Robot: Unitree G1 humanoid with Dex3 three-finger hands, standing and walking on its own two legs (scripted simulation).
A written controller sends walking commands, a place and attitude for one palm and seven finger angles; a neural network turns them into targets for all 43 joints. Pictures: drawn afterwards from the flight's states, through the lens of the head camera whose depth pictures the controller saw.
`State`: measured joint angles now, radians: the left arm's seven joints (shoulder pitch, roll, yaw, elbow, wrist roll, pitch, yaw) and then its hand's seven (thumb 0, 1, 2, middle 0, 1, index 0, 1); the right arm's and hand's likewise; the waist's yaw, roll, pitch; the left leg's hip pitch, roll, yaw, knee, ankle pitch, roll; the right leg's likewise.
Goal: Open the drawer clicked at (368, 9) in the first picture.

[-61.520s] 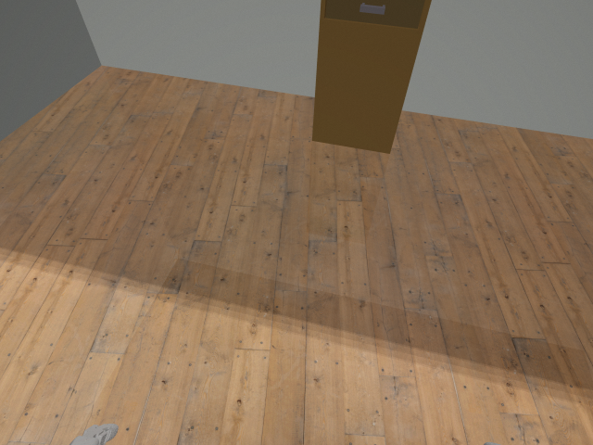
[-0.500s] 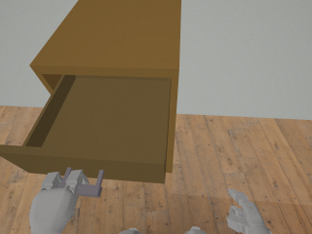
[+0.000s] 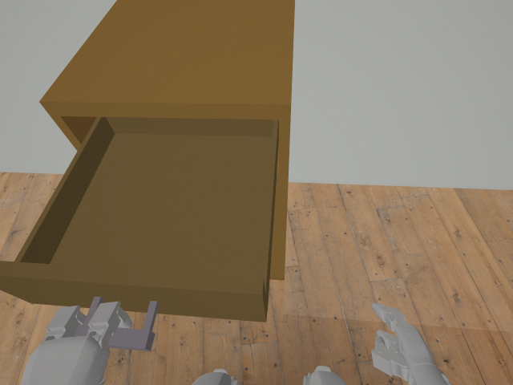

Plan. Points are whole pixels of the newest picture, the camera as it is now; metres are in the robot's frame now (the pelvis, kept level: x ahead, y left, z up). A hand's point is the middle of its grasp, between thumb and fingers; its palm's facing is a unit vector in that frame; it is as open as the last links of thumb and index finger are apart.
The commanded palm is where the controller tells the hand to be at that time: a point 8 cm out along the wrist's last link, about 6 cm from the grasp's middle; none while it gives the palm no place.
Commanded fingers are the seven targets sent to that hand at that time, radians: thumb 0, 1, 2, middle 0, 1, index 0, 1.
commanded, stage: pull the drawer open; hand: left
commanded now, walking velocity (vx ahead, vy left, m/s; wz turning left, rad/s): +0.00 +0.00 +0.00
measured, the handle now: (119, 321) +0.20 +0.21 +0.03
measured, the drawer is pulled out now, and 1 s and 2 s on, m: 0.30 0.30 0.30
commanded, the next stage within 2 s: open the thumb to release the handle in 0.14 s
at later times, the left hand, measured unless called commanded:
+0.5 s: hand (82, 370) +0.14 +0.25 +0.01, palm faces -0.08 -0.09 -0.99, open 7.3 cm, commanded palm +0.11 +0.24 +0.06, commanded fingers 0.00 -0.08 0.48 -0.33 -1.25 -0.33 -1.25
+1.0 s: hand (88, 371) +0.14 +0.24 +0.00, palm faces -0.05 -0.09 -0.99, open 13.8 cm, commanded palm +0.12 +0.24 +0.06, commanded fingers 0.00 -0.50 0.30 -0.30 -1.20 -0.30 -1.20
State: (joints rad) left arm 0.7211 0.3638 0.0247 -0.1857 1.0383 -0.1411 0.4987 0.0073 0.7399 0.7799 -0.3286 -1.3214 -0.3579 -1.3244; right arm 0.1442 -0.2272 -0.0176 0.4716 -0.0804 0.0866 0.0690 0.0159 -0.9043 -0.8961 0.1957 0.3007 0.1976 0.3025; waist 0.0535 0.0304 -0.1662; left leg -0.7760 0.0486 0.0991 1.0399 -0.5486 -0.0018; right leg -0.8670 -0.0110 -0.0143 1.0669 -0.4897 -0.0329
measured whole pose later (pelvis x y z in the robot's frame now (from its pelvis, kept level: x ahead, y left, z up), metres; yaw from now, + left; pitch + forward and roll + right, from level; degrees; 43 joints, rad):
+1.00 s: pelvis -0.01 +0.00 +0.00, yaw +1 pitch +16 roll +1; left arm 0.65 0.38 0.03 -0.14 1.05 -0.16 0.52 0.00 -0.47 0.31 -0.32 -1.20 -0.31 -1.20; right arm 0.16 -0.24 -0.03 0.48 -0.08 0.08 0.05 0.02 -0.90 -0.90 0.20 0.30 0.20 0.30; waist 0.06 0.04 -0.16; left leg -0.81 0.04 0.07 1.06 -0.54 0.00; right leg -0.88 -0.02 -0.04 1.07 -0.48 -0.03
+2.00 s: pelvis +0.01 +0.02 +0.04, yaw +0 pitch +8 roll +0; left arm 0.76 0.44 0.05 -0.46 0.91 -0.06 0.33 0.00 -0.49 0.30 -0.32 -1.20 -0.32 -1.20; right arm 0.18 -0.25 -0.01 0.47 -0.03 0.07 0.05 0.02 -0.90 -0.90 0.20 0.30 0.20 0.30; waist 0.10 0.08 -0.12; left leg -0.45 0.03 0.09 0.76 -0.44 0.02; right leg -0.52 -0.01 -0.02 0.76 -0.38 0.00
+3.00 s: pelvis +0.01 +0.03 +0.07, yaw +1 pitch +2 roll -1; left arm 0.65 0.54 0.11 -0.56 0.83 -0.02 0.11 0.00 -0.49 0.30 -0.32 -1.20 -0.31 -1.20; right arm 0.17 -0.28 0.02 0.49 0.00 0.09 0.01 0.02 -0.90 -0.90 0.20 0.30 0.20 0.30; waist 0.12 0.10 -0.03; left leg -0.22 0.01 0.08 0.52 -0.33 0.03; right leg -0.26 -0.02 -0.04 0.49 -0.25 0.01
